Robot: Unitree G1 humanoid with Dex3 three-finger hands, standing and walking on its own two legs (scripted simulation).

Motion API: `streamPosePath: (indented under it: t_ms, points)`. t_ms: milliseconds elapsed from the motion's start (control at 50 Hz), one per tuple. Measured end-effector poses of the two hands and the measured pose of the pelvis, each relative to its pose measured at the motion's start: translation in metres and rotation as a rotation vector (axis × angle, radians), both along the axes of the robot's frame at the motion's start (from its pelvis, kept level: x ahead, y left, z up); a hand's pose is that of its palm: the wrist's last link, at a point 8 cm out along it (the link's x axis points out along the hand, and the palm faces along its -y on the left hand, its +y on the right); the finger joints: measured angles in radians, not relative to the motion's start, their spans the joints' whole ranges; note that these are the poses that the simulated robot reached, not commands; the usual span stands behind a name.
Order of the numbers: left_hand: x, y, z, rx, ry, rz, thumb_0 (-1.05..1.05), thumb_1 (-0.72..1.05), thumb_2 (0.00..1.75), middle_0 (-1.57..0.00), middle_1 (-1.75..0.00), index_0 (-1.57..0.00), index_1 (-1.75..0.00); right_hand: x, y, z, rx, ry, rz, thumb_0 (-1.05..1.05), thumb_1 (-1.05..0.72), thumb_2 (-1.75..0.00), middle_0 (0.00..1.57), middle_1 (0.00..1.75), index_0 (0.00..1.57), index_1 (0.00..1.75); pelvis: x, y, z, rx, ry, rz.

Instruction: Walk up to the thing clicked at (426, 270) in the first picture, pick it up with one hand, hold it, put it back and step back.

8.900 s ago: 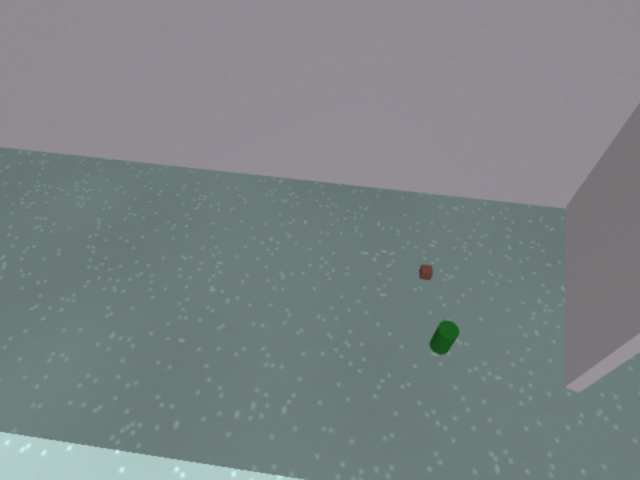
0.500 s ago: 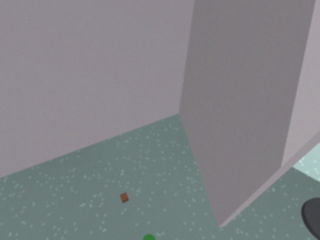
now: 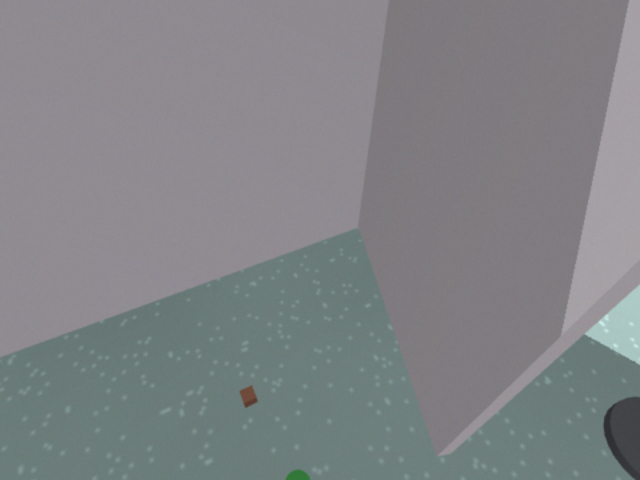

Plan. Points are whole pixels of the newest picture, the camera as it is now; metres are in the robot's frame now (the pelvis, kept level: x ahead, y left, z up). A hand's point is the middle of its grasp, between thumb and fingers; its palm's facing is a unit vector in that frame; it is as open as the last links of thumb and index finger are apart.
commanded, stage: stand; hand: left
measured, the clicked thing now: (248, 396) +0.48 +0.22 -0.76
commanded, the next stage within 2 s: walk up in 0.26 s
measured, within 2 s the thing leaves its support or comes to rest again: neither
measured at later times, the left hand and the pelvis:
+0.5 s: hand out of the picture +0.08 +0.26 -0.16, palm faces -0.03 -0.94 -0.34, open 7.4 cm; pelvis +0.01 +0.01 +0.00, yaw -2 degrees
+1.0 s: hand out of the picture +0.14 +0.27 -0.16, palm faces -0.08 -0.93 -0.36, open 7.4 cm; pelvis +0.03 +0.02 +0.00, yaw -4 degrees
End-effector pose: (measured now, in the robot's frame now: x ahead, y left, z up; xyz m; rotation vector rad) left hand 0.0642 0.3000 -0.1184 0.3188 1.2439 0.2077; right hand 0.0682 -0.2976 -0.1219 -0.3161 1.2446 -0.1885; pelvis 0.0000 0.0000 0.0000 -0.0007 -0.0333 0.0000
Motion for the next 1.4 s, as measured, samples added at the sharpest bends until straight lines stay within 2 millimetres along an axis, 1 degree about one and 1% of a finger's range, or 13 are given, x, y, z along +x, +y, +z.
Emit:
streamPosePath:
  t_ms: [300,440,540,640,860,980,1140,1400]
  points:
    - [0.002,0.001,-0.001,-0.005,-0.011,-0.002,0.00,0.91,0.89,-0.20,-0.30,-0.20,-0.30,0.001,0.000,0.002,-0.007,-0.010,-0.002,0.00,-0.90,-0.90,0.20,0.30,0.20,0.30,0.001,0.001,0.000,-0.002,-0.006,-0.006]
    - [0.007,0.006,-0.003,-0.007,-0.013,-0.009,0.00,0.91,0.89,-0.20,-0.30,-0.20,-0.30,-0.001,0.003,0.002,-0.010,-0.021,-0.021,0.00,-0.90,-0.90,0.20,0.30,0.20,0.30,0.008,0.007,-0.002,-0.002,-0.007,-0.027]
    - [0.016,0.010,-0.005,-0.008,-0.008,-0.017,0.00,0.91,0.89,-0.20,-0.30,-0.20,-0.30,-0.004,0.008,0.001,-0.009,-0.005,-0.038,0.00,-0.90,-0.90,0.20,0.30,0.20,0.30,0.015,0.011,-0.002,-0.001,-0.004,-0.035]
    - [0.027,0.012,-0.005,-0.006,-0.003,-0.035,0.00,0.91,0.89,-0.20,-0.30,-0.20,-0.30,-0.003,0.012,0.001,-0.007,-0.001,-0.059,0.00,-0.90,-0.90,0.20,0.30,0.20,0.30,0.021,0.015,-0.003,0.001,-0.002,-0.045]
    - [0.057,0.013,-0.002,0.005,-0.041,-0.072,0.00,0.91,0.89,-0.20,-0.30,-0.20,-0.30,0.013,0.015,0.000,-0.002,-0.039,-0.083,0.00,-0.90,-0.90,0.20,0.30,0.20,0.30,0.029,0.019,-0.004,0.003,-0.006,-0.060]
    - [0.067,0.010,0.000,0.008,-0.058,-0.085,0.00,0.91,0.89,-0.20,-0.30,-0.20,-0.30,0.019,0.013,0.000,-0.001,-0.057,-0.091,0.00,-0.90,-0.90,0.20,0.30,0.20,0.30,0.031,0.018,-0.004,0.003,-0.010,-0.067]
    - [0.068,0.006,0.000,0.010,-0.057,-0.095,0.00,0.91,0.89,-0.20,-0.30,-0.20,-0.30,0.016,0.009,0.000,-0.002,-0.057,-0.101,0.00,-0.90,-0.90,0.20,0.30,0.20,0.30,0.030,0.015,-0.004,0.005,-0.014,-0.074]
    - [0.057,0.001,0.000,0.011,-0.036,-0.102,0.00,0.91,0.89,-0.20,-0.30,-0.20,-0.30,0.001,0.003,-0.001,0.002,-0.037,-0.113,0.00,-0.90,-0.90,0.20,0.30,0.20,0.30,0.024,0.011,-0.004,0.003,-0.018,-0.085]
